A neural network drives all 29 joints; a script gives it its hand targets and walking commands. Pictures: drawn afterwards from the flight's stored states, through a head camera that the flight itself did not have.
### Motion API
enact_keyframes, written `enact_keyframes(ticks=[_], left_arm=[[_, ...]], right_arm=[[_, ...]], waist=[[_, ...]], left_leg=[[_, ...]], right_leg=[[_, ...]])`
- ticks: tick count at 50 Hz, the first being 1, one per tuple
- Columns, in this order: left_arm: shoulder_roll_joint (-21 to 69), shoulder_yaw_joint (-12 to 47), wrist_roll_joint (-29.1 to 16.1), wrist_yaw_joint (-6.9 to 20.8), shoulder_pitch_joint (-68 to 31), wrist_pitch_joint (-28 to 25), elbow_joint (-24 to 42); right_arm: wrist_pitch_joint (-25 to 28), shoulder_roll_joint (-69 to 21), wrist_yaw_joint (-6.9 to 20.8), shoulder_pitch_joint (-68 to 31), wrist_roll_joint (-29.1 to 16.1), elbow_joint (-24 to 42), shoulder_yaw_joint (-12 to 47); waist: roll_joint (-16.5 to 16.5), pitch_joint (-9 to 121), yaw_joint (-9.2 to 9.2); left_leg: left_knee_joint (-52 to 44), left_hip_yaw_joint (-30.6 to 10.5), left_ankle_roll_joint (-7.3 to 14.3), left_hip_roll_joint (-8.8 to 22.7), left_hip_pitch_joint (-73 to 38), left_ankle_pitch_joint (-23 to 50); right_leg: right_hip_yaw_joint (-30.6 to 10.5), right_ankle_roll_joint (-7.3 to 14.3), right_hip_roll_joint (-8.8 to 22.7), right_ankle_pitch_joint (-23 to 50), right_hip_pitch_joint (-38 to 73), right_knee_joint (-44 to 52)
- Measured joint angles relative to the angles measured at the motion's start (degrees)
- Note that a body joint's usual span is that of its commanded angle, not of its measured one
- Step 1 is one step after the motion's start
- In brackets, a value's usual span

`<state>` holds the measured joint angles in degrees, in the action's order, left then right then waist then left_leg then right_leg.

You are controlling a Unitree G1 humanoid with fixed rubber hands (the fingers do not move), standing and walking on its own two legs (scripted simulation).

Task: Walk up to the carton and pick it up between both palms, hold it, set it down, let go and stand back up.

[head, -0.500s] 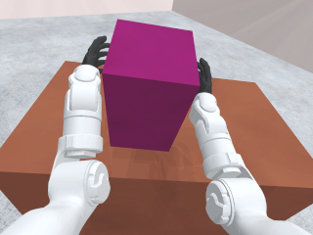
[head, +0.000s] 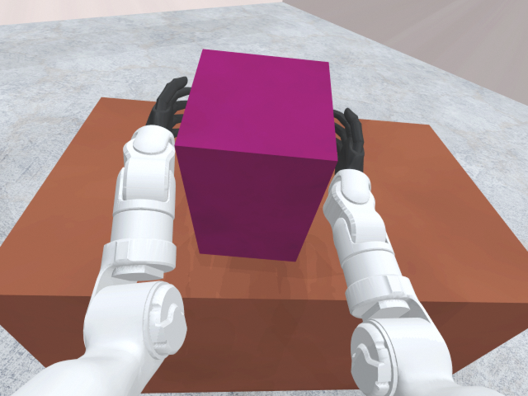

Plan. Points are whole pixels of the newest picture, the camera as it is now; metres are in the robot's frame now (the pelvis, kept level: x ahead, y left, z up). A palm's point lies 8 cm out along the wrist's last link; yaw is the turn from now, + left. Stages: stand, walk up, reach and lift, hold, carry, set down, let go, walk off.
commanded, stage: set down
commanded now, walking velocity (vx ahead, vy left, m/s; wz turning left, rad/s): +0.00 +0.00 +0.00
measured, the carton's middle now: (255, 170) +0.41 -0.03 +0.15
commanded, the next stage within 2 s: none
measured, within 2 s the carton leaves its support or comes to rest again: neither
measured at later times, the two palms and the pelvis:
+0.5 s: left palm (173, 140) +0.45 +0.10 +0.18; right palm (342, 182) +0.37 -0.16 +0.16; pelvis +0.01 +0.01 +0.00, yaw -1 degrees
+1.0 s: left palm (178, 148) +0.47 +0.09 +0.15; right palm (333, 199) +0.37 -0.16 +0.12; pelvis +0.01 +0.02 +0.00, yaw -2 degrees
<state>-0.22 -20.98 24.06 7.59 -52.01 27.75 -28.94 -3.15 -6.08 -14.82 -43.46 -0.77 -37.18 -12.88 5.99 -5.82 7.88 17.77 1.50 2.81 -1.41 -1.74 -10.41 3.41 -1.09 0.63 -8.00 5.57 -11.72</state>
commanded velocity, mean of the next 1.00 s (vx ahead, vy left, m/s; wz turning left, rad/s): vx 0.00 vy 0.00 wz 0.00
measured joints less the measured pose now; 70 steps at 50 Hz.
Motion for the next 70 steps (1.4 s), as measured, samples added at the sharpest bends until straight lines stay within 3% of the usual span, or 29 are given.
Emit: enact_keyframes(ticks=[8, 19, 31, 44, 59, 70], left_arm=[[-1.7, 0.8, -0.2, 0.5, -1.2, -2.1, -4.8], [-1.5, 2.4, -1.9, -1.1, -2.2, -6.0, -9.1], [-2.6, 0.5, -1.7, 1.3, -0.7, -7.9, -10.7], [-4.5, 2.5, -2.7, 1.4, -3.4, -10.8, -17.8], [-5.0, -1.7, -1.6, 2.1, -5.5, -15.4, -24.8], [-6.4, 1.1, -2.7, 1.8, -5.4, -17.6, -27.2]], right_arm=[[2.2, -2.6, 0.3, -0.1, 3.5, -2.3, -4.4], [5.1, -2.3, 0.2, 1.8, 4.0, -1.9, -5.4], [4.8, -4.0, -1.1, 2.8, 4.9, -1.5, -4.7], [7.8, -6.5, -2.1, 3.6, 8.4, -3.7, -8.6], [8.4, -8.2, -2.1, 2.8, 12.4, -4.6, -12.1], [12.1, -9.5, -2.5, 2.8, 15.0, -7.8, -14.9]], waist=[[0.2, -0.2, 0.59], [-1.3, 0.0, 1.09], [0.1, 0.1, 0.33], [-1.3, 0.8, 1.38], [-1.0, 2.2, 0.27], [-2.0, 4.2, 0.36]], left_leg=[[0.0, -0.1, 0.3, -0.5, 1.4, 0.3], [1.0, 0.9, 0.8, -0.3, 4.0, -0.5], [0.7, 1.5, 0.7, 0.0, 3.5, -1.0], [1.9, 1.6, 1.0, -0.1, 7.3, -1.1], [1.2, 3.1, 1.1, 0.4, 9.5, -0.9], [2.8, 2.7, 0.6, 0.8, 13.6, -1.5]], right_leg=[[0.5, -0.4, 0.6, 0.3, -1.2, 0.2], [0.2, -0.9, 0.6, 0.8, -3.3, 0.8], [0.2, -0.7, 0.4, 0.6, -2.8, 1.3], [1.0, -1.1, 0.7, 1.0, -6.2, 1.2], [0.0, -0.9, 0.4, 1.6, -9.1, 1.4], [1.4, -0.6, 0.2, 1.6, -12.4, 1.3]])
